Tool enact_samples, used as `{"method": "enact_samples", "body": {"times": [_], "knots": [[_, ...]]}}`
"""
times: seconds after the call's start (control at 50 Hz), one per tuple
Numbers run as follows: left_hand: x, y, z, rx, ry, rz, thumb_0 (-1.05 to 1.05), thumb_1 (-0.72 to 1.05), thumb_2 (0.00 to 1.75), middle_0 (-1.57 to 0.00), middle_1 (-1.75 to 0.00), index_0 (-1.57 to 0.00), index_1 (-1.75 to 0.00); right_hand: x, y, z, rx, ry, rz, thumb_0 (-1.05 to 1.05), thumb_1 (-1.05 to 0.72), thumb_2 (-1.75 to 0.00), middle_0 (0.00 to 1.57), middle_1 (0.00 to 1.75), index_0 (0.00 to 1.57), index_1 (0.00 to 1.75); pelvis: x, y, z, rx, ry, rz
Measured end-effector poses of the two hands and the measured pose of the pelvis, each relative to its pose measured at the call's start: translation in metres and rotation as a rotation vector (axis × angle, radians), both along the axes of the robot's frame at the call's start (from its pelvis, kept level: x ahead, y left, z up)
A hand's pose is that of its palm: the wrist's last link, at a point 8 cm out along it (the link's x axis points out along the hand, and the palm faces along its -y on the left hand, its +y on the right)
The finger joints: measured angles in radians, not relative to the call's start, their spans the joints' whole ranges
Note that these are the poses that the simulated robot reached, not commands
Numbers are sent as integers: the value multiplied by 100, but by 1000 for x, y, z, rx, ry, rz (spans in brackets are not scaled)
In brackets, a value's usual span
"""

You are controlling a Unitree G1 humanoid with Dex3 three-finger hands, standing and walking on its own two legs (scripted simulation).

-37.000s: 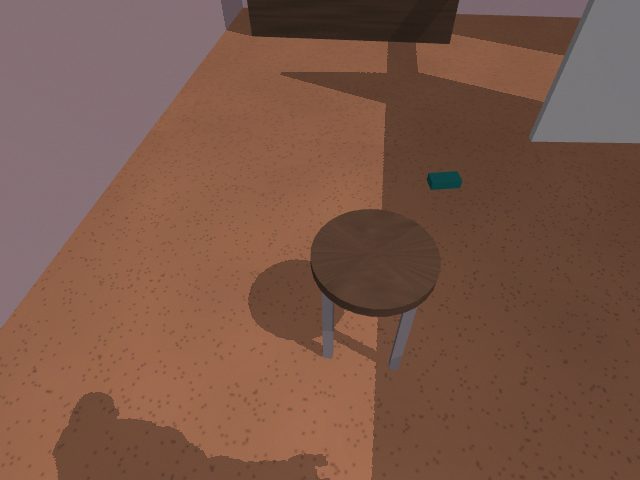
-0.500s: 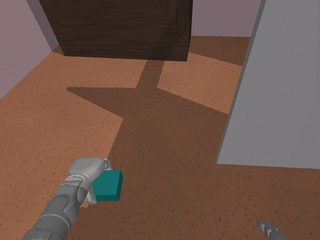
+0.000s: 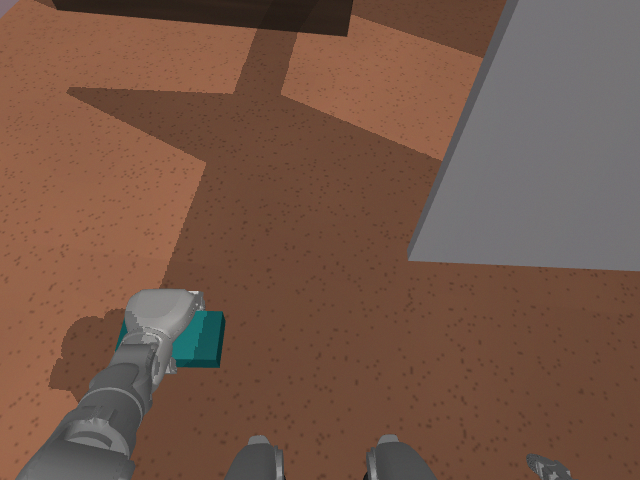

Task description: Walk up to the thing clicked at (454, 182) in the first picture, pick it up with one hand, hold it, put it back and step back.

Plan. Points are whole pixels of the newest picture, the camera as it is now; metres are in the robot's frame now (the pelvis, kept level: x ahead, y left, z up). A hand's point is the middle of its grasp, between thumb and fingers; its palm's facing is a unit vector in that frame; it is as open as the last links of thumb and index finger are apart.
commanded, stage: crouch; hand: left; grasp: from above
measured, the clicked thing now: (173, 338) +0.35 +0.23 -0.14
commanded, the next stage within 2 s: lower in 1.42 s
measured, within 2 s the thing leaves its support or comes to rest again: neither
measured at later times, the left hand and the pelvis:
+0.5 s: hand (204, 354) +0.39 +0.24 -0.36, palm faces -0.47 +0.02 -0.88, open 10.1 cm; pelvis -0.04 +0.01 -0.21, yaw -3 degrees
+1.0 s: hand (214, 357) +0.41 +0.24 -0.48, palm faces -0.47 +0.00 -0.88, open 10.1 cm; pelvis -0.05 +0.00 -0.30, yaw -5 degrees
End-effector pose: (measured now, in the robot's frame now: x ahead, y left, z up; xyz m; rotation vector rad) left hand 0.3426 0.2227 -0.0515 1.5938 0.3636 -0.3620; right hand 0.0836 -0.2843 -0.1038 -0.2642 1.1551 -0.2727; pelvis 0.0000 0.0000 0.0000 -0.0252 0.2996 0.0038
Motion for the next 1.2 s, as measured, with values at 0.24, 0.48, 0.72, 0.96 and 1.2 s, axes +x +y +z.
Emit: {"method": "enact_samples", "body": {"times": [0.24, 0.48, 0.72, 0.96, 1.2], "knots": [[39, 4, -123, 8, -22, 36, -1, 0, 47, -69, -47, -72, -45, -70, 7, -117, -18, 163, -63, 1, -90, -90, 20, 30, 20, 30, -23, 5, -110, -21, 219, -10], [49, 12, -242, -23, 37, 27, -1, 0, 47, -69, -47, -72, -45, -75, 24, -211, 21, 204, 5, 0, -90, -90, 20, 30, 20, 30, -37, 5, -199, -46, 336, -16], [65, 15, -318, -33, 15, 37, -1, -2, 48, -70, -46, -74, -44, -59, 11, -260, -7, 211, 86, 0, -91, -90, 20, 30, 20, 30, -39, 2, -256, -64, 371, -28], [74, 18, -360, -31, 30, 49, -1, -1, 48, -70, -46, -74, -44, -80, 7, -290, -2, 257, 76, 0, -91, -90, 20, 30, 20, 30, -44, 2, -293, -71, 359, -47], [82, 17, -395, -34, 34, 53, -1, -1, 47, -69, -47, -73, -45, -114, 10, -325, 27, 330, 59, 0, -91, -90, 20, 30, 20, 30, -51, -1, -329, -69, 334, -62]]}}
